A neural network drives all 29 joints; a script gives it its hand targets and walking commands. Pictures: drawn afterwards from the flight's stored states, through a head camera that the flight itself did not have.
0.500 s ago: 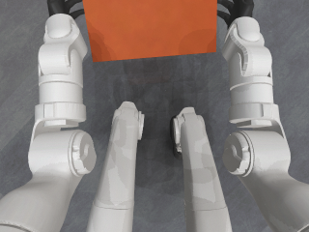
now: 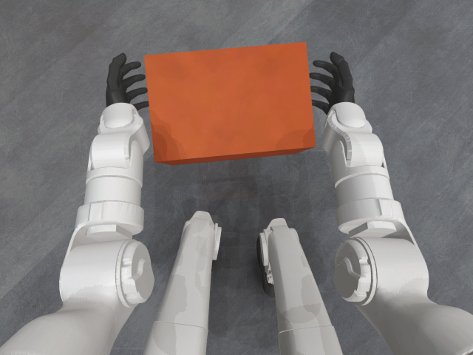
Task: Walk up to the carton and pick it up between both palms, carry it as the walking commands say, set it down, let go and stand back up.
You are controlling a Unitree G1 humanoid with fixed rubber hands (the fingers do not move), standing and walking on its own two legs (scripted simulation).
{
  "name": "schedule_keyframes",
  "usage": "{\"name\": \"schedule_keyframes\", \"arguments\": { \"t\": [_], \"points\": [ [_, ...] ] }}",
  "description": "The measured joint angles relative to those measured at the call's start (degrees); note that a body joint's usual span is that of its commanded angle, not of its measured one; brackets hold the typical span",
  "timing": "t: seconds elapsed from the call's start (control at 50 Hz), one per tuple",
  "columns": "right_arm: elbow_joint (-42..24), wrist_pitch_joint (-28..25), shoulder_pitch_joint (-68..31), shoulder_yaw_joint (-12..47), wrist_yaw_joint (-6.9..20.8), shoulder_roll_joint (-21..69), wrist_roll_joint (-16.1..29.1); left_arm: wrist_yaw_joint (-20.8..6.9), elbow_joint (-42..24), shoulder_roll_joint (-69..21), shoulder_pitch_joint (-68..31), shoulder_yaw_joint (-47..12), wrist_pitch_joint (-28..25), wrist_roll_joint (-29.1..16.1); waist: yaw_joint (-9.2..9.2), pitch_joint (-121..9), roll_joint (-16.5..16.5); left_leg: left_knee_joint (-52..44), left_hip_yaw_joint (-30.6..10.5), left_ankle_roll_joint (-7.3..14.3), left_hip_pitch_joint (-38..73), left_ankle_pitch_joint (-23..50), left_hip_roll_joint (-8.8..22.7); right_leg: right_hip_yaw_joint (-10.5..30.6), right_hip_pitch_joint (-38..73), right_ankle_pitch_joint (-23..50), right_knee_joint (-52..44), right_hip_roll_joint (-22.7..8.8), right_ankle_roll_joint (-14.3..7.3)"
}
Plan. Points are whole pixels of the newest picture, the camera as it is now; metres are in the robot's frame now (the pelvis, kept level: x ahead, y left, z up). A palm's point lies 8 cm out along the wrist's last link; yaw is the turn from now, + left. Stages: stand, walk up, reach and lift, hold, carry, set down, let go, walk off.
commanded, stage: reach and lift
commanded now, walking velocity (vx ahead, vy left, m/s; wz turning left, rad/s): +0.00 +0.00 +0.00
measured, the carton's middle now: (230, 111) +0.49 +0.04 -0.14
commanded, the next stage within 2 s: none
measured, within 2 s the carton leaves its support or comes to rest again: neither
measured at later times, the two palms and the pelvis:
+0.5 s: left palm (96, 78) +0.44 +0.20 +0.06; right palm (394, 76) +0.47 -0.15 +0.06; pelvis +0.10 -0.01 +0.11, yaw +0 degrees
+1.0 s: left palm (55, 68) +0.42 +0.20 +0.13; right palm (435, 66) +0.44 -0.15 +0.13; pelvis +0.11 -0.01 +0.15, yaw +1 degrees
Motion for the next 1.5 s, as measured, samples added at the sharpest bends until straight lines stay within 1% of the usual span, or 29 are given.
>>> {"name": "schedule_keyframes", "arguments": {
  "t": [0.06, 0.1, 0.16, 0.2, 0.22, 0.24, 0.28, 0.3, 0.34, 0.4, 0.52, 0.62, 0.76, 0.82, 0.9, 1.06, 1.18, 1.36, 1.42, 1.5],
  "points": [
    [4.39, -0.09, 4.51, -1.22, 0.65, 1.66, -2.25, -0.62, 4.36, -1.69, 4.64, 0.84, -0.23, 2.43, -0.10, -13.33, -0.15, -2.17, -0.11, 0.08, -3.35, -0.15, 0.01, 0.10, -3.26, -0.12, -2.30, -0.22, -0.02],
    [7.32, -0.25, 6.94, -3.09, 1.53, 2.85, -4.84, -1.30, 7.12, -3.02, 7.17, 2.24, -0.37, 5.18, -0.10, -20.07, -0.30, -4.00, -0.09, 0.25, -3.23, -0.48, 0.00, 0.24, -3.07, -0.86, -4.19, -0.46, -0.28],
    [8.96, -0.73, 10.36, -5.27, 3.01, 4.28, -7.88, -2.33, 8.90, -4.75, 10.49, 4.22, -1.00, 8.52, -0.14, -25.32, -0.46, -7.55, -0.12, 0.20, 0.10, -0.96, -0.03, 0.47, 0.09, -0.66, -7.49, -0.84, -0.57],
    [8.79, -1.27, 12.53, -6.22, 5.03, 4.93, -9.27, -3.52, 9.04, -5.44, 12.53, 5.43, -1.86, 9.82, -0.21, -27.09, -0.55, -10.12, -0.14, 0.88, 2.89, -0.47, 0.02, 0.60, 2.91, -0.54, -10.06, -1.07, -0.71],
    [8.69, -1.59, 13.42, -6.74, 6.29, 5.17, -9.91, -4.73, 8.99, -5.59, 13.36, 6.23, -2.29, 10.44, -0.30, -27.57, -0.61, -11.45, -0.16, 0.87, 4.36, -0.37, 0.07, 0.66, 4.35, -0.40, -11.37, -1.17, -0.82],
    [8.53, -1.91, 14.19, -7.24, 7.30, 5.38, -10.51, -6.52, 8.82, -5.61, 14.10, 7.00, -2.65, 11.01, -0.40, -27.78, -0.65, -12.81, -0.20, 0.78, 5.85, -0.23, 0.12, 0.71, 5.81, -0.21, -12.69, -1.28, -0.99],
    [7.81, -2.46, 15.53, -7.98, 8.72, 5.69, -11.47, -10.87, 8.00, -5.44, 15.47, 8.06, -3.11, 11.84, -0.60, -27.32, -0.63, -15.61, -0.36, 0.56, 8.90, 0.33, 0.24, 0.74, 8.82, 0.44, -15.46, -1.48, -1.09],
    [7.16, -2.64, 16.21, -8.07, 9.21, 5.80, -11.77, -12.42, 7.25, -5.50, 16.19, 8.17, -3.22, 12.02, -0.67, -26.71, -0.57, -17.08, -0.46, 0.64, 10.48, 0.69, 0.31, 0.72, 10.41, 0.80, -16.95, -1.57, -1.21],
    [5.42, -2.85, 17.69, -7.95, 9.79, 6.09, -12.07, -14.29, 5.17, -6.03, 17.76, 8.02, -3.25, 12.21, -0.74, -25.09, -0.51, -20.18, -0.55, 0.61, 13.70, 1.55, 0.43, 0.83, 13.63, 2.73, -20.27, -1.78, -1.53],
    [2.78, -2.96, 19.86, -7.68, 10.10, 6.68, -12.27, -15.39, 2.12, -7.29, 20.25, 7.69, -3.39, 12.62, -0.62, -23.19, -0.32, -24.57, -0.53, 0.77, 17.60, 2.77, 0.78, 1.11, 17.35, 3.25, -24.37, -1.92, -1.71],
    [-3.51, -3.39, 25.27, -4.87, 9.73, 8.35, -11.44, -15.47, -4.10, -9.12, 25.83, 6.21, -4.20, 12.16, -0.09, -22.10, -0.63, -31.32, 0.19, 0.82, 22.01, 4.51, 1.42, 2.23, 21.06, 4.77, -30.26, -1.97, -2.06],
    [-8.57, -3.60, 30.85, -1.80, 8.80, 10.27, -10.19, -15.77, -8.85, -9.92, 31.12, 5.39, -4.51, 10.92, 0.28, -22.47, -0.84, -36.05, 0.21, 0.59, 25.40, 5.65, 1.86, 2.58, 24.11, 5.91, -34.53, -1.99, -2.51],
    [-12.47, -3.26, 37.14, 1.26, 7.30, 11.86, -8.95, -16.90, -11.73, -10.13, 36.25, 4.67, -4.01, 9.42, 0.75, -22.78, -0.58, -42.21, -0.68, 0.38, 31.67, 7.69, 2.28, 2.15, 30.55, 8.00, -40.90, -2.21, -2.95],
    [-12.61, -2.81, 37.88, 1.51, 7.14, 11.78, -8.83, -17.11, -11.89, -10.18, 36.86, 4.44, -3.37, 9.15, 0.75, -22.62, -0.35, -43.96, -1.00, 0.45, 34.35, 8.45, 2.25, 1.93, 33.39, 8.72, -42.81, -2.44, -2.94],
    [-12.04, -1.52, 36.88, -0.12, 7.51, 11.99, -9.51, -16.94, -11.81, -10.39, 36.43, 4.21, -1.91, 9.60, 0.44, -22.17, -0.11, -45.24, -1.12, 0.67, 37.71, 9.08, 2.13, 1.85, 36.87, 9.28, -44.24, -2.72, -2.77],
    [-10.25, 2.08, 35.52, -1.98, 9.97, 10.88, -11.51, -16.69, -11.09, -11.17, 35.11, 4.32, 2.38, 12.34, -0.18, -20.66, -0.25, -47.67, -0.65, 1.17, 45.70, 9.72, 2.25, 2.33, 45.00, 10.26, -47.21, -2.97, -2.48],
    [-10.13, 4.71, 36.37, -1.85, 11.44, 10.13, -12.20, -16.20, -12.26, -12.31, 36.74, 3.92, 5.09, 13.34, -0.09, -19.53, 0.01, -50.25, -0.28, 1.51, 52.33, 10.26, 2.37, 2.71, 51.69, 11.05, -50.12, -3.22, -2.36],
    [-10.73, 8.16, 36.08, -1.22, 12.25, 9.91, -13.28, -15.69, -13.75, -12.13, 37.49, 2.88, 8.63, 13.41, 0.30, -17.88, 0.74, -53.78, -0.43, 1.75, 60.53, 11.09, 2.37, 2.49, 60.04, 11.86, -53.84, -3.71, -2.39],
    [-11.54, 9.43, 36.35, -0.73, 12.34, 9.94, -13.50, -15.21, -14.46, -12.00, 37.78, 2.21, 9.93, 13.22, 0.24, -17.49, 0.93, -55.13, -0.59, 1.79, 62.99, 11.38, 2.39, 2.32, 62.61, 12.17, -55.34, -3.87, -2.45],
    [-13.46, 11.30, 37.57, 0.38, 12.30, 9.99, -13.28, -13.70, -16.05, -12.30, 38.79, 1.03, 11.69, 12.94, 0.02, -17.29, 1.08, -57.22, -0.66, 1.87, 66.32, 11.78, 2.44, 2.26, 65.99, 12.58, -57.50, -4.09, -2.51]
  ]
}}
